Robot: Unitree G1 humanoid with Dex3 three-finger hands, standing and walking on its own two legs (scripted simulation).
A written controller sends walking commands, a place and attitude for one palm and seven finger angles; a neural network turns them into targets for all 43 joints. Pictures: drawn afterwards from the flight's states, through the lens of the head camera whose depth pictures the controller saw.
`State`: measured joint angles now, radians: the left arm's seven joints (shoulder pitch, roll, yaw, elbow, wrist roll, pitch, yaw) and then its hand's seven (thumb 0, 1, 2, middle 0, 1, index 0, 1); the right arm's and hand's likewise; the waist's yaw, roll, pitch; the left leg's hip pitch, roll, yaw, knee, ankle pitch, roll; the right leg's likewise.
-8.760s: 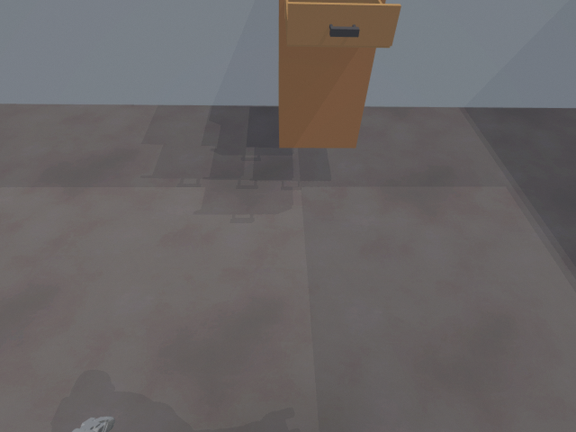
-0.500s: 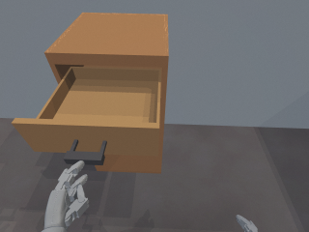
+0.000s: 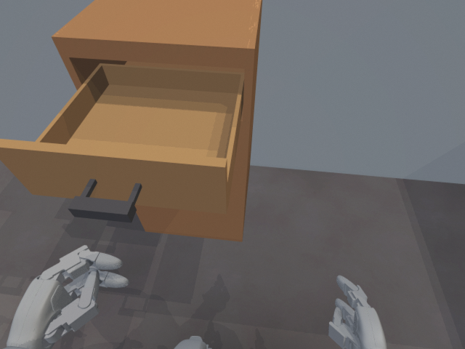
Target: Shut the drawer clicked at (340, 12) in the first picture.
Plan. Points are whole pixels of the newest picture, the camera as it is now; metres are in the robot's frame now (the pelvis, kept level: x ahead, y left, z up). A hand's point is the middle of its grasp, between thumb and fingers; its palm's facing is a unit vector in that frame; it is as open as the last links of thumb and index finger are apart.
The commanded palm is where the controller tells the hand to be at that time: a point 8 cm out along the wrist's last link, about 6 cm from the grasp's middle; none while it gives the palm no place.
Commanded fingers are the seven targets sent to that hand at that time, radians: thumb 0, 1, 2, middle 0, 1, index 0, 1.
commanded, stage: raise the hand and make a fist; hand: left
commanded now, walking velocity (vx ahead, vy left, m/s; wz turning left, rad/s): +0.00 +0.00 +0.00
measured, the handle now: (108, 198) +0.35 +0.25 +0.07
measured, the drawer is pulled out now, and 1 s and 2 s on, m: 0.30 0.30 0.30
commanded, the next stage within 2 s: bring the fist close to the handle in 1.18 s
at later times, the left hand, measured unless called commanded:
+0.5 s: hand (61, 301) +0.16 +0.22 +0.12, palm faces +0.00 -1.00 -0.07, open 3.1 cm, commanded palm +0.11 +0.28 +0.14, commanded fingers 0.00 0.90 0.90 -1.40 -1.60 -1.40 -1.60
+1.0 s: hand (56, 294) +0.16 +0.21 +0.15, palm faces +0.00 -0.99 -0.11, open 3.3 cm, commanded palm +0.11 +0.27 +0.17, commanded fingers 0.00 0.90 0.90 -1.40 -1.60 -1.40 -1.60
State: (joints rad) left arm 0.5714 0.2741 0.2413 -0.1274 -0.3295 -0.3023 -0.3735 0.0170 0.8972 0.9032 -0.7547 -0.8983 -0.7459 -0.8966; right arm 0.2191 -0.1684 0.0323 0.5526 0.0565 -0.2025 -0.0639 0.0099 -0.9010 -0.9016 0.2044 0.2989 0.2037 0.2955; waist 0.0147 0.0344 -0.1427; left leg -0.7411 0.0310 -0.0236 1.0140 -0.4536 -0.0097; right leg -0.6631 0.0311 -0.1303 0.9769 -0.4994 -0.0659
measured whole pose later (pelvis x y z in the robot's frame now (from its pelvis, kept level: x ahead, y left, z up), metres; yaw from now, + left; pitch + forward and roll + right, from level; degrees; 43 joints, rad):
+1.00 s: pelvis +0.01 +0.03 +0.04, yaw +0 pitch +2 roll -1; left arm 0.67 0.26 0.18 -0.45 -0.28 -0.09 -0.25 0.02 0.90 0.90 -1.40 -1.60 -1.40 -1.60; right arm 0.25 -0.23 0.05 0.56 0.08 -0.34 -0.06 0.01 -0.90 -0.90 0.20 0.30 0.20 0.30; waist 0.04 0.05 -0.11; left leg -0.42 0.00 0.01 0.76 -0.37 0.04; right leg -0.35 0.01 -0.09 0.72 -0.40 -0.02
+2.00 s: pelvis +0.01 +0.03 +0.02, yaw +0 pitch +8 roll -1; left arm 0.47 0.23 0.20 -0.11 -0.28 -0.30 -0.30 0.02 0.90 0.90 -1.40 -1.60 -1.40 -1.60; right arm 0.24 -0.24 0.02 0.60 0.04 -0.31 -0.05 0.01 -0.90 -0.90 0.20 0.30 0.20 0.30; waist 0.00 0.03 -0.09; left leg -0.60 0.00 0.01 0.87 -0.41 0.04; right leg -0.53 0.00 -0.09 0.83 -0.44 -0.03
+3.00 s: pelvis +0.01 +0.01 +0.00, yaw +0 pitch +13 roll -1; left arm 0.31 0.26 0.18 0.02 -0.28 -0.34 -0.26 0.02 0.90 0.90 -1.40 -1.60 -1.40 -1.60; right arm 0.24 -0.25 0.03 0.53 0.04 -0.16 -0.05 0.01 -0.90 -0.90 0.20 0.30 0.20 0.30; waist -0.02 0.04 -0.14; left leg -0.77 0.01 -0.01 1.02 -0.47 0.01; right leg -0.70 0.02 -0.11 0.98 -0.51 -0.05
